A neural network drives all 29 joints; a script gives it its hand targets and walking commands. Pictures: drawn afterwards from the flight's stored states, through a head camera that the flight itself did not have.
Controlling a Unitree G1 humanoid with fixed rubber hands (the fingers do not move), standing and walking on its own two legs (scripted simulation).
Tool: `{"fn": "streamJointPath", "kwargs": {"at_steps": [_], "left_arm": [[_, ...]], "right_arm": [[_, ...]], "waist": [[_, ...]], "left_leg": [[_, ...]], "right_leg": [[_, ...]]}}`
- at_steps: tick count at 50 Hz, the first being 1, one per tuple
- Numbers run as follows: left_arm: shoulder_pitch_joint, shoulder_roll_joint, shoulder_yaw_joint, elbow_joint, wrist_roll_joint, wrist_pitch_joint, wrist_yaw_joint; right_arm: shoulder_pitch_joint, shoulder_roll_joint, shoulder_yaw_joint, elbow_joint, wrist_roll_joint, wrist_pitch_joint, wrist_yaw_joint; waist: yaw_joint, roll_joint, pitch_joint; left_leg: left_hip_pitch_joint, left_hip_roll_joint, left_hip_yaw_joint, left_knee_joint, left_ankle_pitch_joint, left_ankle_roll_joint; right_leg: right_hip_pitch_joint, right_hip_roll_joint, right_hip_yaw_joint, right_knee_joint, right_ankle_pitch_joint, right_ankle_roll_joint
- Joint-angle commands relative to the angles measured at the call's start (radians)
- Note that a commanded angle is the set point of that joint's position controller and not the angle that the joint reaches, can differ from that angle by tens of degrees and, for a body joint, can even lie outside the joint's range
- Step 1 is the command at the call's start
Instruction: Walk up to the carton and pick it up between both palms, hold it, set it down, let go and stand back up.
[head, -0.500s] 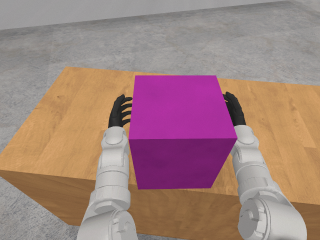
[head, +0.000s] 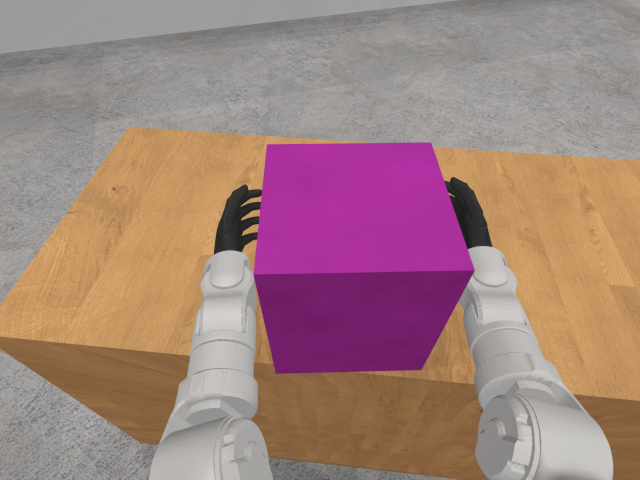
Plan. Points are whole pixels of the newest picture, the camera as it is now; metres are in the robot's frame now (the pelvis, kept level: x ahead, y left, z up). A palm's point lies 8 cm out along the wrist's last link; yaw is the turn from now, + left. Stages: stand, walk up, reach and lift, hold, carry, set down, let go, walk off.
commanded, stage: set down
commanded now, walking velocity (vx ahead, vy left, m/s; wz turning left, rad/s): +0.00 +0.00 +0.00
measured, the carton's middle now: (349, 264) +0.39 +0.01 +0.04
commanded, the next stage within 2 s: none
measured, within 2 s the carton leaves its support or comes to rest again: neither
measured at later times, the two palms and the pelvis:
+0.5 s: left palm (214, 258) +0.39 +0.19 +0.05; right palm (488, 236) +0.43 -0.18 +0.06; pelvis -0.02 +0.00 -0.02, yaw -1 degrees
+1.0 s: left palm (191, 202) +0.39 +0.20 +0.15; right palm (517, 189) +0.43 -0.18 +0.15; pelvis -0.04 -0.02 -0.01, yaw +0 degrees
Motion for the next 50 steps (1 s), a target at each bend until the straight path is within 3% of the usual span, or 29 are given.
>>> {"fn": "streamJointPath", "kwargs": {"at_steps": [1,2,3,4,8,10,13,16,18,20,21,24,25,26,29,30,31,35,36,38,39,40,42,44,47,49,50], "left_arm": [[-0.380,0.083,-0.169,-0.032,-0.078,-0.050,0.064],[-0.408,0.100,-0.196,-0.001,-0.121,-0.060,0.094],[-0.428,0.117,-0.237,0.041,-0.180,-0.066,0.119],[-0.467,0.135,-0.258,0.047,-0.224,-0.084,0.139],[-0.540,0.222,-0.312,0.182,-0.353,-0.160,0.184],[-0.550,0.252,-0.329,0.255,-0.387,-0.179,0.178],[-0.610,0.313,-0.348,0.243,-0.441,-0.205,0.178],[-0.586,0.302,-0.379,0.288,-0.474,-0.209,0.163],[-0.531,0.314,-0.375,0.185,-0.451,-0.210,0.160],[-0.591,0.340,-0.378,0.174,-0.467,-0.201,0.154],[-0.603,0.377,-0.375,0.180,-0.489,-0.191,0.143],[-0.627,0.429,-0.396,0.127,-0.562,-0.174,0.130],[-0.655,0.422,-0.422,0.153,-0.577,-0.172,0.131],[-0.674,0.431,-0.440,0.110,-0.599,-0.169,0.131],[-0.708,0.452,-0.458,0.114,-0.621,-0.124,0.128],[-0.743,0.488,-0.447,0.134,-0.633,-0.102,0.126],[-0.724,0.495,-0.441,0.105,-0.639,-0.083,0.127],[-0.661,0.541,-0.398,0.043,-0.616,0.047,0.100],[-0.692,0.564,-0.394,0.009,-0.611,0.078,0.096],[-0.693,0.568,-0.382,0.044,-0.618,0.119,0.082],[-0.720,0.580,-0.388,0.060,-0.610,0.122,0.086],[-0.739,0.580,-0.383,-0.018,-0.622,0.127,0.096],[-0.728,0.578,-0.390,0.017,-0.628,0.170,0.106],[-0.726,0.586,-0.369,-0.083,-0.613,0.229,0.116],[-0.757,0.558,-0.401,-0.084,-0.620,0.287,0.124],[-0.797,0.596,-0.374,-0.179,-0.621,0.321,0.133],[-0.702,0.562,-0.384,-0.185,-0.613,0.336,0.130]], "right_arm": [[-0.379,-0.135,0.156,0.002,0.080,-0.020,-0.004],[-0.420,-0.150,0.230,0.028,0.158,-0.013,-0.025],[-0.456,-0.171,0.275,0.063,0.230,-0.011,-0.044],[-0.496,-0.196,0.315,0.069,0.291,-0.007,-0.061],[-0.592,-0.300,0.396,0.056,0.419,-0.030,-0.104],[-0.608,-0.353,0.440,0.104,0.470,-0.034,-0.113],[-0.642,-0.439,0.467,0.128,0.542,-0.043,-0.114],[-0.627,-0.462,0.480,0.193,0.580,-0.042,-0.109],[-0.585,-0.511,0.494,0.174,0.608,-0.067,-0.096],[-0.629,-0.559,0.489,0.199,0.628,-0.071,-0.085],[-0.654,-0.574,0.520,0.164,0.651,-0.063,-0.080],[-0.689,-0.593,0.558,0.094,0.708,-0.032,-0.062],[-0.699,-0.594,0.547,0.110,0.706,-0.023,-0.055],[-0.689,-0.599,0.544,0.110,0.711,-0.013,-0.047],[-0.729,-0.601,0.547,0.071,0.739,0.034,-0.034],[-0.770,-0.606,0.573,0.073,0.756,0.054,-0.031],[-0.764,-0.611,0.583,0.058,0.773,0.068,-0.028],[-0.745,-0.634,0.609,0.005,0.791,0.138,-0.040],[-0.762,-0.639,0.591,0.000,0.792,0.156,-0.049],[-0.790,-0.609,0.592,-0.017,0.778,0.196,-0.054],[-0.784,-0.581,0.575,0.013,0.760,0.213,-0.058],[-0.794,-0.593,0.555,-0.057,0.753,0.224,-0.058],[-0.790,-0.601,0.539,-0.023,0.746,0.270,-0.061],[-0.810,-0.640,0.525,-0.088,0.749,0.300,-0.064],[-0.801,-0.627,0.467,-0.037,0.712,0.338,-0.070],[-0.835,-0.641,0.464,-0.130,0.711,0.355,-0.073],[-0.758,-0.620,0.465,-0.128,0.706,0.354,-0.074]], "waist": [[0.013,0.035,-0.464],[0.038,0.034,-0.479],[0.030,0.032,-0.514],[0.043,0.042,-0.545],[0.069,0.022,-0.804],[0.075,0.018,-0.838],[0.074,0.034,-0.905],[0.045,0.042,-0.912],[0.046,0.070,-1.002],[0.034,0.080,-0.982],[0.036,0.029,-0.977],[0.043,-0.012,-0.975],[0.023,-0.001,-0.956],[0.021,0.017,-1.007],[0.033,0.018,-0.992],[0.064,0.014,-0.955],[0.065,0.016,-0.964],[0.060,-0.057,-0.933],[0.052,-0.022,-0.907],[0.065,-0.077,-0.817],[0.055,-0.038,-0.789],[0.070,-0.029,-0.880],[0.046,-0.038,-0.830],[0.059,0.002,-0.881],[0.023,0.053,-0.803],[0.037,0.036,-0.860],[0.012,0.035,-0.851]], "left_leg": [[0.182,-0.041,0.112,0.057,0.277,0.009],[0.155,-0.042,0.111,0.078,0.276,0.010],[0.130,-0.037,0.101,0.090,0.257,0.007],[0.097,-0.033,0.094,0.111,0.267,0.001],[0.043,-0.026,0.072,0.201,0.313,-0.018],[0.029,-0.029,0.068,0.239,0.358,-0.026],[0.051,-0.024,0.056,0.268,0.351,-0.045],[0.082,-0.024,0.038,0.297,0.424,-0.054],[0.180,-0.017,0.025,0.316,0.568,-0.071],[0.176,-0.019,0.021,0.318,0.560,-0.079],[0.165,-0.022,0.014,0.310,0.522,-0.061],[0.058,-0.028,0.021,0.268,0.376,-0.033],[0.047,-0.025,0.006,0.266,0.368,-0.033],[0.072,-0.025,0.007,0.268,0.357,-0.040],[0.045,-0.029,0.002,0.258,0.302,-0.023],[0.010,-0.036,0.003,0.252,0.277,-0.009],[0.005,-0.036,0.001,0.249,0.287,-0.007],[-0.011,-0.048,-0.002,0.207,0.289,0.023],[-0.030,-0.053,0.000,0.192,0.272,0.028],[-0.072,-0.056,0.010,0.160,0.145,0.049],[-0.105,-0.059,0.006,0.147,0.088,0.057],[-0.083,-0.052,0.010,0.143,0.129,0.050],[-0.053,-0.048,-0.007,0.148,0.139,0.051],[0.029,-0.045,0.001,0.148,0.188,0.038],[0.048,-0.043,-0.001,0.148,0.155,0.023],[0.067,-0.050,0.013,0.149,0.167,0.027],[0.065,-0.048,-0.001,0.162,0.220,0.022]], "right_leg": [[-0.002,0.045,-0.074,-0.017,0.309,0.047],[-0.013,0.056,-0.063,-0.010,0.308,0.045],[-0.026,0.057,-0.055,-0.002,0.304,0.038],[-0.043,0.057,-0.045,0.008,0.322,0.032],[-0.068,0.069,-0.030,0.072,0.410,0.026],[-0.073,0.068,-0.024,0.096,0.478,0.032],[-0.145,0.081,-0.026,0.104,0.405,0.029],[-0.194,0.084,-0.035,0.108,0.444,0.021],[-0.202,0.107,-0.056,0.117,0.530,0.017],[-0.240,0.112,-0.067,0.113,0.507,0.013],[-0.228,0.107,-0.057,0.102,0.492,0.024],[-0.171,0.091,-0.043,0.114,0.462,0.037],[-0.210,0.086,-0.049,0.117,0.427,0.031],[-0.222,0.086,-0.049,0.113,0.390,0.023],[-0.246,0.081,-0.040,0.109,0.323,0.025],[-0.229,0.073,-0.032,0.108,0.315,0.025],[-0.215,0.068,-0.024,0.113,0.333,0.028],[-0.077,0.068,-0.006,0.116,0.455,0.059],[-0.059,0.063,-0.002,0.118,0.454,0.067],[-0.069,0.051,0.002,0.100,0.347,0.074],[-0.088,0.039,0.007,0.091,0.271,0.074],[-0.073,0.042,0.004,0.094,0.293,0.063],[-0.086,0.049,0.002,0.086,0.264,0.054],[-0.083,0.061,-0.012,0.077,0.276,0.045],[-0.157,0.072,-0.031,0.057,0.173,0.034],[-0.118,0.070,-0.027,0.054,0.233,0.043],[-0.069,0.072,-0.029,0.078,0.313,0.042]]}}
